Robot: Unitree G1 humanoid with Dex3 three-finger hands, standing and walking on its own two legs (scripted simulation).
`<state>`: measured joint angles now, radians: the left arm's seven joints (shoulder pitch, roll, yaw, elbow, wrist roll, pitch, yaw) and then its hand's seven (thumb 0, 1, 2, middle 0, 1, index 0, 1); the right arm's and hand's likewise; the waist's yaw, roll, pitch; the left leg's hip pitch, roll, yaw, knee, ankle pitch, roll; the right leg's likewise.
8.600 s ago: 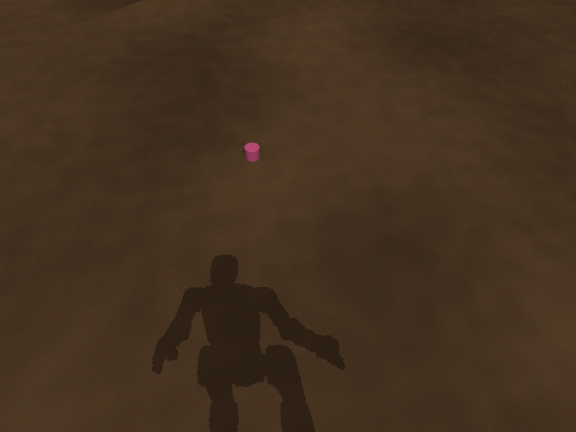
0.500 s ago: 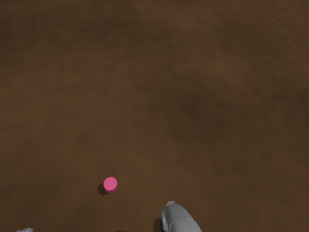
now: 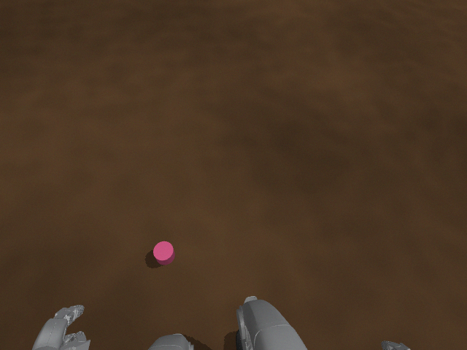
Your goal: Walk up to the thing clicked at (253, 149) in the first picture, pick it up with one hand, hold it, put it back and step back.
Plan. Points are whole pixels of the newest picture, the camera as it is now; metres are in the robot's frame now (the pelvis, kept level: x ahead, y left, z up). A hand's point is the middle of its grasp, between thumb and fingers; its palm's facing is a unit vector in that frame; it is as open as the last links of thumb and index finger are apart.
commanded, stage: walk up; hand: left
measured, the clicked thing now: (164, 253) +0.50 +0.21 -0.72
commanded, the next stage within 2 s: stand in 1.22 s
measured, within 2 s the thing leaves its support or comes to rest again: neither
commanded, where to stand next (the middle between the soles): +0.11 -0.01 m, yaw +0 degrees
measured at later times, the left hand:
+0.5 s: hand out of the picture +0.03 +0.26 -0.13, palm faces -0.01 -0.94 -0.35, open 7.3 cm
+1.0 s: hand out of the picture +0.08 +0.26 -0.13, palm faces -0.05 -0.94 -0.34, open 7.3 cm
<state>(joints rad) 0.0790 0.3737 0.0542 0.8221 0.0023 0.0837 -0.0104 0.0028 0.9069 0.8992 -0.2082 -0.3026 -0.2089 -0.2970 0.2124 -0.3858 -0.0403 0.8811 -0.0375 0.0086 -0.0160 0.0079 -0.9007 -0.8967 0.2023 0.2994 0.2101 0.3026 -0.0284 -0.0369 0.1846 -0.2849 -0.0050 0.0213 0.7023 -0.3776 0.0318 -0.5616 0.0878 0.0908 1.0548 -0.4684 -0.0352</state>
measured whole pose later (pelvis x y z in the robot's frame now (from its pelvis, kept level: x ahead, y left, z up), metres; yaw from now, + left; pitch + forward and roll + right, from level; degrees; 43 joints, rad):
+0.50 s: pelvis -0.04 +0.00 +0.01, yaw -1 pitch -3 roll +1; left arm 0.19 0.35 0.02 1.00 0.01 -0.01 -0.02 0.01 0.91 0.90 -0.21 -0.30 -0.21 -0.30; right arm 0.18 -0.37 -0.02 1.00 -0.02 -0.01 0.03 0.01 -0.90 -0.90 0.20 0.30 0.21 0.30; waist 0.01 0.01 0.04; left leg -0.24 0.01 -0.01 0.57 -0.30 0.00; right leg -0.28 -0.01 0.06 0.60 -0.30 0.00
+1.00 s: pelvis -0.02 +0.01 +0.03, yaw -2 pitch -3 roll +0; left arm 0.07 0.35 0.00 1.14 0.00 -0.02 0.00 0.00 0.91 0.90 -0.21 -0.30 -0.21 -0.30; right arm 0.09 -0.36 -0.02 1.11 0.00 -0.02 0.02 0.01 -0.90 -0.90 0.20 0.30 0.21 0.30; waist -0.01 0.00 0.05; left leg -0.12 0.01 0.01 0.38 -0.22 0.00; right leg -0.16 -0.02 0.08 0.39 -0.19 0.04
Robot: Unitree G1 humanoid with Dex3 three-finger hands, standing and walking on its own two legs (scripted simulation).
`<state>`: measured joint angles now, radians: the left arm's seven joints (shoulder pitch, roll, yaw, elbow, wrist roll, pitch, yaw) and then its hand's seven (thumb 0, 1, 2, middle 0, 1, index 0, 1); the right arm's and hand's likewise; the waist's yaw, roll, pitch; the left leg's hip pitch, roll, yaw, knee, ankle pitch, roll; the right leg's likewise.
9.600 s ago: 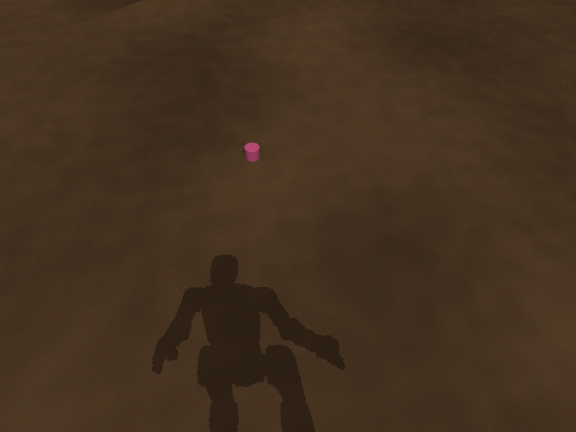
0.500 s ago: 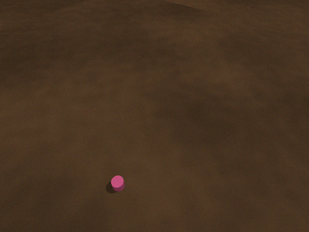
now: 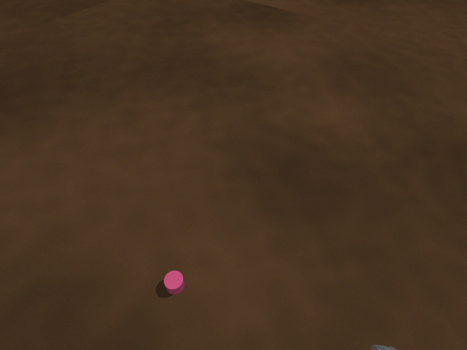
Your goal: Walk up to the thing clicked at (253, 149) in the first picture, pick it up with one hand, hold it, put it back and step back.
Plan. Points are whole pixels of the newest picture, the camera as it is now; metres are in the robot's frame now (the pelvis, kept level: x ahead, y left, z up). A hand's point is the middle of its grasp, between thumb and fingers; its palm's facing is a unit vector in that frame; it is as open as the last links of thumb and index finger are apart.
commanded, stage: walk up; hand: left
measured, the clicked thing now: (174, 282) +0.51 +0.22 -0.75
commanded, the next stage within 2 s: stand in 0.22 s
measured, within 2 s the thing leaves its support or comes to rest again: neither
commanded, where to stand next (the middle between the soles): +0.13 -0.02 m, yaw +2 degrees
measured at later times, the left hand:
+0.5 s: hand out of the picture +0.08 +0.24 -0.15, palm faces -0.02 -0.94 -0.34, open 7.3 cm
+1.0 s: hand out of the picture +0.05 +0.24 -0.15, palm faces -0.01 -0.94 -0.34, open 7.3 cm
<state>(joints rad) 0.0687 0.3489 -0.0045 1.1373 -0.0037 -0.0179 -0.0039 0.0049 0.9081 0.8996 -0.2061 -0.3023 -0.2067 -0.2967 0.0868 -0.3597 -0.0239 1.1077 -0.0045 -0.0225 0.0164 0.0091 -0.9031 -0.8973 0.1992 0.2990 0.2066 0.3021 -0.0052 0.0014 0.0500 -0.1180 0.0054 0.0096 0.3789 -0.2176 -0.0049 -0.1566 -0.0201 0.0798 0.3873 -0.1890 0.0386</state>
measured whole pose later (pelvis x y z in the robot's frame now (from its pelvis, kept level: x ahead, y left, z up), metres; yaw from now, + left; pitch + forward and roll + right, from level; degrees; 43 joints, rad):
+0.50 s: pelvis +0.00 -0.01 +0.00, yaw +1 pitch -2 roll +0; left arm 0.07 0.35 0.00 1.14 0.00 -0.01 0.00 0.00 0.91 0.90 -0.21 -0.30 -0.21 -0.30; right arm 0.07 -0.36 -0.02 1.14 -0.01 -0.01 0.02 0.01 -0.90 -0.90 0.20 0.30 0.21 0.30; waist -0.01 0.00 0.08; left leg -0.10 0.02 0.00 0.33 -0.18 -0.02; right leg -0.14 -0.01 0.07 0.34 -0.16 0.03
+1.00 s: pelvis -0.01 -0.01 +0.00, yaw +1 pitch -2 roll +0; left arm 0.12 0.35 0.00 1.14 0.00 -0.01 -0.01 0.00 0.91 0.90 -0.21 -0.30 -0.21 -0.30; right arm 0.10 -0.36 -0.01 1.14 -0.01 -0.01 0.02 0.01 -0.90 -0.90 0.20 0.30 0.21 0.30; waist -0.01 0.01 0.06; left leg -0.12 0.02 -0.02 0.33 -0.17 -0.02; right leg -0.15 -0.01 0.05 0.33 -0.15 0.02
